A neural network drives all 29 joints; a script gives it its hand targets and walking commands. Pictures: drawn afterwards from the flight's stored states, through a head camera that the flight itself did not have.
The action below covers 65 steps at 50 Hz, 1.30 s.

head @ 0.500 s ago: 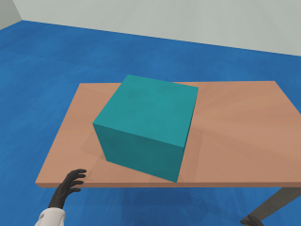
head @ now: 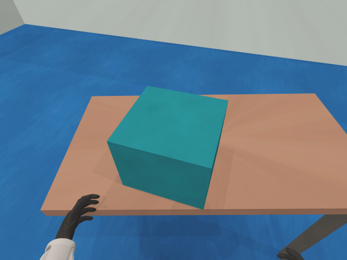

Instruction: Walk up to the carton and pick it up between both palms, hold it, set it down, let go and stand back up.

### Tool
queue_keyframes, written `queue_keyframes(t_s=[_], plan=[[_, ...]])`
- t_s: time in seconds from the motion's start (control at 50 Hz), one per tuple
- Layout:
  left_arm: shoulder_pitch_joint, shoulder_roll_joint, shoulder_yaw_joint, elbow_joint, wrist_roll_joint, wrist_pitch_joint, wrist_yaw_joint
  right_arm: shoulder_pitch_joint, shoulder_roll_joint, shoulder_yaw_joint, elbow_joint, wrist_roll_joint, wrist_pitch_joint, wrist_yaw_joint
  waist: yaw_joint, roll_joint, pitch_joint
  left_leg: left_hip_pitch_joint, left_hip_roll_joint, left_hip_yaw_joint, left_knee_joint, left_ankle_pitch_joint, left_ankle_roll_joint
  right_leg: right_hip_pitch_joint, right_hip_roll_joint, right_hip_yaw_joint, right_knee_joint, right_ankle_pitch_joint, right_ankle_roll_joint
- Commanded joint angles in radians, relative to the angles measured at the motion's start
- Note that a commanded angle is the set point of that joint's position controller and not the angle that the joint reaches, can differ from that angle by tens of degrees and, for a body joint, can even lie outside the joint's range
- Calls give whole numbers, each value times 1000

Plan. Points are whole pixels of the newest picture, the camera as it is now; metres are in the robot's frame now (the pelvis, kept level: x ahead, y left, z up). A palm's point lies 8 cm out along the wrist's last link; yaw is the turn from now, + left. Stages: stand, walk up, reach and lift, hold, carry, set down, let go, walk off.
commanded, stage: stand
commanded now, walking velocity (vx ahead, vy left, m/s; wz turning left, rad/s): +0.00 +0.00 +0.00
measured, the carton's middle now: (173, 144) +0.42 +0.03 +0.02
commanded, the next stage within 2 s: none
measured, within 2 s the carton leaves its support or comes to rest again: neither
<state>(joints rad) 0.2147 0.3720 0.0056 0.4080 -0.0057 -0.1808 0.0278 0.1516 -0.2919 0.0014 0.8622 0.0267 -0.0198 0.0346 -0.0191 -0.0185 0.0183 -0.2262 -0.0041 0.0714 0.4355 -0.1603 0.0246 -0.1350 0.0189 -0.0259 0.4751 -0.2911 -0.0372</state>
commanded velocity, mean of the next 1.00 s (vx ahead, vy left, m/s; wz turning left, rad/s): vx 0.00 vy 0.00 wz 0.00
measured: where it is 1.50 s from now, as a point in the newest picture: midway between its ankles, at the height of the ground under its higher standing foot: outside the picture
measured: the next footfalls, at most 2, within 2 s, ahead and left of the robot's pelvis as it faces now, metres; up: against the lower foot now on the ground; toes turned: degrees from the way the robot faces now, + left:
none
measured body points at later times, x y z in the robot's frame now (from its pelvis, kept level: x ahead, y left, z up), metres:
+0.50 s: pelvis +0.00 +0.00 +0.00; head -0.01 +0.00 +0.45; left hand +0.21 +0.26 -0.01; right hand +0.12 -0.27 -0.11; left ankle +0.05 +0.10 -0.74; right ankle -0.02 -0.10 -0.74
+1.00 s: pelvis +0.00 +0.00 +0.00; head -0.01 +0.01 +0.45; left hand +0.21 +0.26 -0.01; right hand +0.12 -0.27 -0.11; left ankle +0.05 +0.10 -0.74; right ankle -0.02 -0.10 -0.74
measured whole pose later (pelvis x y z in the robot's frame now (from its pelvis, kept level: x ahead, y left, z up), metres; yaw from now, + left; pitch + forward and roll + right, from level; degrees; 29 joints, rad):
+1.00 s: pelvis +0.00 +0.00 +0.00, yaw +0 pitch -3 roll +0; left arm 0.21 0.37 0.01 0.41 -0.01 -0.18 0.03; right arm 0.15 -0.29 0.00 0.87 0.03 -0.02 0.03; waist -0.02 -0.02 0.02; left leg -0.23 0.00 0.07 0.44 -0.16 0.03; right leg -0.13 0.02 -0.03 0.48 -0.29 -0.03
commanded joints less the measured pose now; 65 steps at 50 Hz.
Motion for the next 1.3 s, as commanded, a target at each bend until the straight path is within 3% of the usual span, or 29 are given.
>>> queue_keyframes(t_s=[0.0, 0.12, 0.14, 0.24, 0.28, 0.3, 0.34, 0.38, 0.4, 0.42, 0.44, 0.46, 0.52, 0.54, 0.58, 0.6, 0.66, 0.68, 0.72, 0.74, 0.76, 0.86, 0.94, 1.02, 1.1, 1.14, 1.18, 1.26, 1.28], plan=[[22, 196, 57, 168, 41, 106, 2, -101, -260, -77, -22, -44, -28, -3, 17, -154, 5, 42, 130, -155, -28, 83, 41, -64, -170, 107, -169, 126, 6], [4, 181, 51, 162, 38, 101, 1, -99, -249, -67, -16, -47, -30, -1, 10, -143, 17, 29, 132, -163, -48, 83, 30, -73, -171, 101, -156, 80, 12], [-2, 189, 60, 163, 46, 99, -4, -92, -260, -77, -9, -43, -25, 1, 17, -115, 15, 47, 125, -148, -23, 67, 36, -73, -176, 119, -169, 96, 12], [36, 189, 57, 159, 34, 101, 8, -89, -243, -68, -15, -39, -24, -1, 19, -157, -10, 48, 130, -144, -17, 165, 40, -38, -186, 109, -149, 254, 26], [2, 194, 54, 165, 40, 98, 5, -124, -256, -73, -21, -44, -28, -2, 19, -123, -1, 51, 122, -138, -23, 139, 32, -51, -180, 111, -156, 203, 40], [30, 207, 65, 170, 42, 108, 7, -80, -255, -71, -16, -41, -23, 0, 5, -169, -23, 59, 131, -147, -6, 126, 37, -27, -185, 117, -155, 230, 31], [32, 213, 61, 173, 35, 110, 3, -111, -239, -65, -17, -45, -13, 4, 24, -156, 9, 37, 122, -126, -20, 88, 31, -50, -184, 114, -161, 215, 41], [19, 209, 59, 162, 40, 109, 4, -69, -236, -63, -16, -40, -29, 3, 0, -117, -12, 51, 125, -141, -25, 69, 28, -47, -177, 118, -165, 136, 17], [9, 195, 61, 160, 46, 105, 0, -97, -252, -69, -14, -47, -28, 4, 22, -144, 13, 29, 126, -146, -29, 91, 31, -55, -173, 101, -159, 134, 15], [-1, 203, 63, 157, 49, 105, 3, -92, -240, -66, -21, -47, -24, 1, 1, -142, 0, 44, 125, -143, -37, 105, 33, -48, -173, 97, -162, 144, 15], [7, 169, 48, 159, 39, 105, 4, -82, -243, -63, -13, -48, -25, -8, 7, -89, -2, 41, 131, -148, -26, 110, 43, -46, -183, 123, -162, 161, 22], [26, 189, 49, 159, 38, 100, -1, -60, -246, -62, -9, -41, -28, 1, 3, -145, -12, 60, 128, -152, -34, 118, 32, -56, -167, 96, -149, 152, 24], [25, 165, 48, 172, 39, 102, 7, -94, -249, -67, -15, -40, -26, 2, 16, -149, -21, 56, 130, -161, -30, 82, 31, -67, -169, 112, -158, 118, 18], [18, 184, 49, 171, 39, 102, 7, -109, -246, -65, -21, -47, -26, 4, 15, -100, 34, 26, 121, -147, -35, 66, 33, -82, -180, 121, -173, 70, 14], [-4, 197, 54, 154, 43, 105, 2, -92, -242, -63, -20, -39, -23, 5, 17, -144, 11, 9, 134, -158, -41, 62, 30, -56, -176, 104, -168, 65, 8], [14, 191, 53, 158, 39, 105, 3, -97, -245, -62, -19, -51, -26, 2, 25, -107, 7, 11, 120, -161, -46, 54, 35, -47, -168, 117, -157, 77, 6], [-26, 207, 60, 161, 44, 99, -1, -109, -268, -69, -14, -41, -30, 4, 25, -163, 52, -10, 132, -156, -39, 71, 36, -68, -168, 116, -166, 88, 1], [-20, 172, 53, 154, 44, 104, 2, -95, -246, -71, -17, -38, -32, 5, 3, -100, -19, 53, 127, -135, -36, 50, 37, -54, -188, 132, -173, 101, 5], [21, 191, 54, 171, 34, 101, 1, -104, -249, -68, -27, -41, -31, 8, 26, -146, 10, 50, 132, -169, -53, 91, 41, -72, -164, 111, -161, 115, 12], [31, 183, 45, 173, 42, 96, 0, -115, -231, -64, -33, -41, -31, 3, 17, -107, -24, 78, 132, -155, -44, 95, 42, -55, -168, 115, -172, 123, 23], [18, 212, 64, 171, 46, 102, 6, -92, -232, -65, -22, -40, -23, 3, 11, -151, 11, 36, 128, -156, -32, 116, 40, -49, -164, 98, -159, 174, 24], [10, 209, 60, 171, 41, 102, 6, -91, -219, -61, -24, -41, -27, -1, 8, -100, 5, 28, 126, -147, -31, 70, 41, -43, -185, 146, -174, 135, 21], [-10, 189, 52, 169, 34, 105, -3, -101, -269, -71, -25, -41, -29, 1, 3, -132, -18, 51, 123, -146, -30, 87, 23, -67, -172, 93, -163, 120, 17], [7, 192, 51, 176, 39, 106, 1, -107, -249, -67, -27, -48, -30, -1, 23, -103, 21, 10, 135, -171, -45, 64, 41, -43, -171, 120, -159, 84, 11], [-12, 220, 64, 166, 49, 108, -6, -114, -250, -67, -27, -48, -28, 4, 6, -102, -4, 30, 122, -136, -37, 53, 27, -51, -165, 113, -163, 115, 8], [6, 213, 66, 167, 49, 105, -4, -104, -252, -67, -28, -40, -28, 2, 5, -141, 18, 25, 130, -151, -46, 40, 32, -64, -167, 109, -154, 103, 3], [25, 211, 68, 180, 39, 109, -5, -85, -262, -69, -19, -46, -27, 5, 17, -85, -7, 47, 131, -153, -49, 61, 34, -43, -166, 125, -163, 80, 10], [26, 191, 54, 167, 39, 99, -4, -103, -246, -65, -29, -41, -29, -8, 20, -126, 25, 27, 129, -152, -14, 79, 32, -66, -177, 120, -172, 139, 22], [12, 211, 62, 168, 47, 98, -8, -66, -237, -62, -15, -41, -27, -3, -1, -107, 15, 9, 133, -156, -37, 61, 32, -47, -181, 127, -161, 139, 10]])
